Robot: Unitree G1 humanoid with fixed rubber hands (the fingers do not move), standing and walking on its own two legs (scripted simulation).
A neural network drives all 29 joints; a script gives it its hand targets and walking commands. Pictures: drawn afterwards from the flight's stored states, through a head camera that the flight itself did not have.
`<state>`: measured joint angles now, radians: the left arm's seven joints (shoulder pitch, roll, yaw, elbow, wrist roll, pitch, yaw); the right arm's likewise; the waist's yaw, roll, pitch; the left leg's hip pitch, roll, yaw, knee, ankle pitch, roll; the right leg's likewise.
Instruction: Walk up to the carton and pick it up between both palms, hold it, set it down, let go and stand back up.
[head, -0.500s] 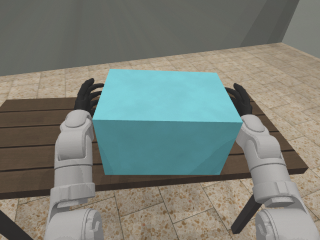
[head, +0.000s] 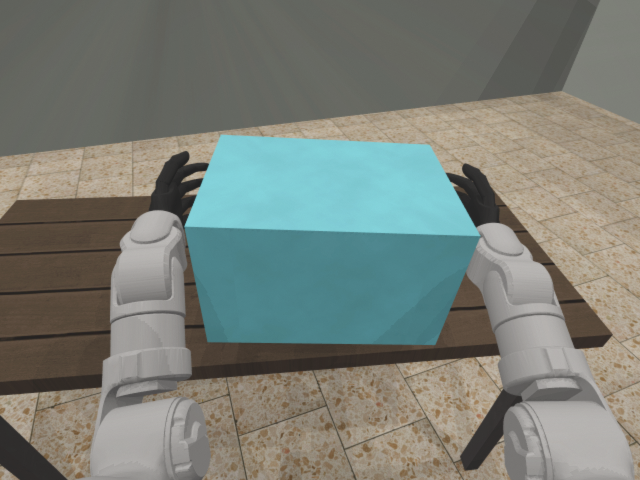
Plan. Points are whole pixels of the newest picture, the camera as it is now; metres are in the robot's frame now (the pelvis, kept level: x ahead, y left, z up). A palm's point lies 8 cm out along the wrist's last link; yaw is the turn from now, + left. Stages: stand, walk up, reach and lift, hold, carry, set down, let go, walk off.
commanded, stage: hold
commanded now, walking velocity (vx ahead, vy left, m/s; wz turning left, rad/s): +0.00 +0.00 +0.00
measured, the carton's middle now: (325, 237) +0.38 +0.00 +0.16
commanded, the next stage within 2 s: none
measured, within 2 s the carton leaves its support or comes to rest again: neither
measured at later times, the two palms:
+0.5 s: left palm (174, 218) +0.36 +0.18 +0.20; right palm (483, 234) +0.35 -0.19 +0.18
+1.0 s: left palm (172, 217) +0.37 +0.19 +0.20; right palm (479, 231) +0.36 -0.19 +0.18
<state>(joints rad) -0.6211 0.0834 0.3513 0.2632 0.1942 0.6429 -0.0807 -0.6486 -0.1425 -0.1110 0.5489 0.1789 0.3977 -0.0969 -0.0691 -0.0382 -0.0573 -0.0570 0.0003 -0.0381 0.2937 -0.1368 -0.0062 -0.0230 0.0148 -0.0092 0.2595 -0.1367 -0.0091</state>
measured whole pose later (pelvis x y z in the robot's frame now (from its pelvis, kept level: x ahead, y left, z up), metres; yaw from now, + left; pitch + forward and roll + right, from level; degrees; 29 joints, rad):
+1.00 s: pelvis +0.01 +0.00 +0.00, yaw +0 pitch -6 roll -1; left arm -0.56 0.07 0.32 0.17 0.18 0.66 -0.07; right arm -0.58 -0.15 -0.08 0.46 0.22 0.40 -0.12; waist -0.08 -0.03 -0.05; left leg -0.06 0.00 -0.04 0.32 -0.16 -0.01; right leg -0.01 0.02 -0.02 0.26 -0.15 -0.01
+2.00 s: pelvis +0.00 +0.00 +0.00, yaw +0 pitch -5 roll -1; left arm -0.58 0.07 0.33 0.20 0.20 0.65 -0.07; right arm -0.60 -0.15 -0.10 0.50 0.20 0.39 -0.10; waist -0.07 -0.04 -0.06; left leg -0.07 0.00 -0.03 0.31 -0.15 0.00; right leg -0.03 0.01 -0.01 0.26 -0.14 -0.01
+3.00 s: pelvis +0.03 +0.00 +0.00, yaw +1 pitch -3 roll +0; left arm -0.58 0.05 0.30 0.40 0.19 0.32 -0.05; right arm -0.52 -0.11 -0.18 0.66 0.02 0.02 -0.05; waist -0.03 -0.05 -0.01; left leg -0.07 0.00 -0.04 0.30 -0.17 -0.01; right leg -0.03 0.01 -0.04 0.26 -0.18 -0.01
